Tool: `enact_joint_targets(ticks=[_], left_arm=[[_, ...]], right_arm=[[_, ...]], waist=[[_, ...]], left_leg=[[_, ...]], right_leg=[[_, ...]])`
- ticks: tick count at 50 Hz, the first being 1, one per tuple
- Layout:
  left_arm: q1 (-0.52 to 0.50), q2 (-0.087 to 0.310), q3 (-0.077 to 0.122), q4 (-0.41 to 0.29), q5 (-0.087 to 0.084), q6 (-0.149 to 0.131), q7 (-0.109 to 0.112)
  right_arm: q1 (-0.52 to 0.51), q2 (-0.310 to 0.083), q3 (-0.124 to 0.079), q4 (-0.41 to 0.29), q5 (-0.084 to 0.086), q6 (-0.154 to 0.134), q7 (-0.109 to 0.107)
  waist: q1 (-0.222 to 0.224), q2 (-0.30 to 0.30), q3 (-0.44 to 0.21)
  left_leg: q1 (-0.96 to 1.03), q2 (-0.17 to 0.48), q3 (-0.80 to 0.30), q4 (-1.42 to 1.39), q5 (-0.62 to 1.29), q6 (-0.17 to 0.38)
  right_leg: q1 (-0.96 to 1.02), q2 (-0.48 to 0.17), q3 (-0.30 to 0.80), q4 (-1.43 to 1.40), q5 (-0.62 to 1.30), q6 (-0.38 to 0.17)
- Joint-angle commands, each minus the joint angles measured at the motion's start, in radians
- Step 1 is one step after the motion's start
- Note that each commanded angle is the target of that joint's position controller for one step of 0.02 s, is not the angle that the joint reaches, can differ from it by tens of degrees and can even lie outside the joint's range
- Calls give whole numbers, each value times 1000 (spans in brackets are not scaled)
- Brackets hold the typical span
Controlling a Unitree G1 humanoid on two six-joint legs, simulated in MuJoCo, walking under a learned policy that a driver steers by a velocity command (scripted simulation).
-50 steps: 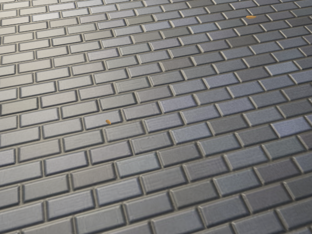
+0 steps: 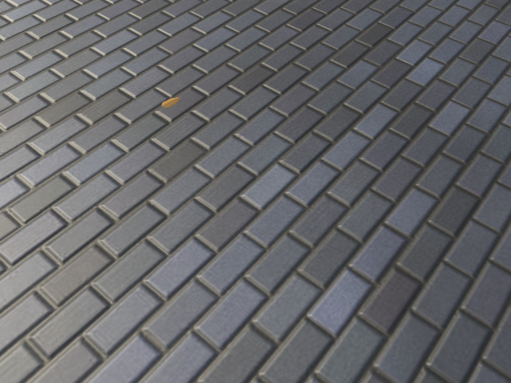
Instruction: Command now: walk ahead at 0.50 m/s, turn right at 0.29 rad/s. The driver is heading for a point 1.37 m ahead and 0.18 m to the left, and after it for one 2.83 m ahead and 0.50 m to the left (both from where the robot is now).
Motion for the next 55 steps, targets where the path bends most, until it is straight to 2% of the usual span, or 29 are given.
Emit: enact_joint_targets(ticks=[1, 4, 8, 11, 13, 15, 16, 17, 18, 19, 21, 22, 24, 27, 31, 35, 38, 40, 41, 42, 43, 44, 45, 46, 47, 48, 49, 51, 55], left_arm=[[-31, 45, 12, -88, 4, -18, -7], [-113, 18, -6, -110, 15, -27, -13], [-231, 8, -16, -130, 6, -40, -29], [-295, 24, -12, -154, -2, -45, -40], [-296, 43, -4, -162, -1, -49, -46], [-126, 95, 28, -113, 9, -53, -38], [35, 150, 52, -78, 20, -50, -27], [154, 251, 74, -67, 43, -40, -14], [178, 204, 61, -59, 35, -36, -15], [122, 145, 40, -53, 24, -38, -17], [0, 80, 19, -48, 21, -46, -23], [-43, 54, 13, -45, 26, -57, -26], [-82, 46, 18, -28, 32, -77, -28], [-78, 64, 29, 7, 41, -90, -19], [-55, 95, 38, 40, 36, -84, -3], [15, 130, 51, 81, 20, -63, 6], [36, 151, 60, 103, 4, -39, 8], [21, 181, 67, 101, -1, -23, 15], [3, 191, 69, 96, -3, -12, 20], [-18, 184, 64, 87, -8, -6, 25], [5, 142, 47, 64, 15, -17, 27], [118, 11, 3, 18, 49, -44, 10], [28, 112, 18, 32, 20, -69, -2], [-59, 130, 23, -2, -11, -76, -3], [-78, 114, 20, 1, 2, -77, 8], [-84, 122, 26, 6, 24, -69, 19], [-69, 131, 32, 6, 26, -54, 22], [-19, 101, 27, 20, 28, -28, 24], [-46, 57, 8, 23, 32, -13, 27]], right_arm=[[18, -117, -25, -27, 9, -16, -4], [32, -161, -35, -4, 18, -10, -8], [81, -189, -36, 31, 30, 6, -9], [130, -202, -37, 62, 39, 20, -8], [140, -213, -40, 76, 43, 32, -11], [122, -214, -35, 79, 46, 41, -15], [112, -177, -19, 64, 32, 37, -16], [175, -70, 15, 26, 13, 22, -14], [189, -96, 12, 36, 30, 8, -14], [130, -175, -14, 25, 55, 5, -11], [49, -160, -17, 10, 46, 13, -13], [60, -151, -23, 17, 38, 27, -16], [95, -104, -18, 32, 40, 54, -17], [47, -88, -21, 11, 37, 70, -20], [-62, -64, -11, -23, 31, 60, 3], [-199, -51, 1, -84, 29, 59, 27], [-243, -64, -3, -127, 30, 60, 43], [-199, -95, -20, -137, 30, 65, 47], [-106, -128, -39, -121, 29, 68, 45], [51, -181, -70, -83, 26, 67, 34], [161, -272, -100, -63, 22, 77, 9], [93, -364, -103, -95, 6, 70, 4], [125, -284, -85, -123, 10, 65, 9], [77, -239, -71, -121, 13, 56, 12], [27, -204, -65, -118, 30, 54, 10], [-25, -178, -59, -128, 35, 59, 2], [-57, -167, -52, -145, 21, 63, -4], [-85, -169, -52, -148, 4, 63, -9], [-79, -168, -45, -117, 11, 72, -28]], waist=[[3, 147, -10], [-13, 119, 1], [-57, 121, 19], [-69, 131, 36], [-48, 138, 38], [60, 120, -55], [135, 89, -173], [140, -131, -328], [145, -206, -402], [138, -130, -244], [79, -66, -78], [45, -82, -43], [8, -71, -21], [0, -25, 14], [33, -4, 43], [87, 22, 90], [86, 8, 90], [43, -30, 29], [-14, -41, -21], [-100, -20, -102], [-132, 108, -196], [6, 331, -328], [-90, 151, -450], [-84, 118, -314], [-44, 44, -197], [-13, 39, -133], [22, 58, -114], [56, 78, -120], [47, 116, -156]], left_leg=[[159, 265, -290, -249, 75, 185], [161, 265, -214, -281, 169, 197], [153, 236, -116, -277, 210, 164], [212, 273, -123, -253, 221, 149], [246, 294, -136, -210, 286, 133], [210, 244, -96, -11, 513, 96], [74, 193, -61, 206, 427, 60], [-297, 55, 11, 596, 4, -17], [-423, 17, -117, 781, -389, -21], [-503, 70, -145, 849, -338, -15], [-477, 141, -108, 781, -185, -14], [-423, 166, -118, 742, -131, -19], [-353, 172, -119, 726, -67, -34], [-411, 169, -146, 646, 45, -50], [-402, 155, -100, 405, 241, -43], [-429, 145, -39, 256, 247, -13], [-432, 120, 9, 203, 134, 25], [-315, 54, 73, 203, 28, 64], [-198, 7, 100, 194, -6, 86], [30, -36, 98, 111, 92, 119], [332, 91, -111, 97, 341, 177], [643, 376, -661, 52, 507, 403], [657, 395, -707, -9, 555, 411], [552, 358, -537, -13, 631, 366], [404, 296, -426, -23, 618, 312], [275, 264, -369, -47, 602, 282], [166, 240, -336, -78, 618, 274], [67, 225, -280, -100, 707, 274], [54, 185, -182, -89, 722, 232]], right_leg=[[-192, -79, 23, -91, 46, 9], [-195, -99, -15, -272, 168, 24], [-100, -70, -66, -496, 335, 26], [-77, -52, -74, -575, 326, 5], [-28, -39, -77, -623, 274, -22], [245, 6, -109, -697, 279, -63], [509, -74, -36, -665, 297, -102], [877, -350, 351, -687, 196, -220], [874, -429, 612, -813, 70, -278], [755, -395, 488, -836, 11, -241], [513, -307, 260, -907, 72, -194], [427, -275, 183, -945, 141, -179], [334, -259, 82, -1001, 248, -179], [336, -255, -36, -1030, 376, -181], [372, -231, -169, -1043, 421, -154], [478, -269, -226, -1030, 441, -144], [585, -294, -257, -952, 594, -124], [617, -291, -286, -817, 940, -100], [604, -274, -299, -666, 1102, -83], [517, -229, -322, -445, 1092, -43], [262, -168, -317, -132, 690, 21], [-150, 54, -192, 233, -298, 93], [-184, 29, 12, 304, -313, 78], [-236, -14, 11, 266, -230, 59], [-235, -54, -3, 177, -151, 56], [-199, -77, -11, 109, -99, 63], [-124, -87, -4, 81, -68, 67], [-56, -78, -25, 9, -26, 87], [-26, -68, -40, -212, 135, 109]])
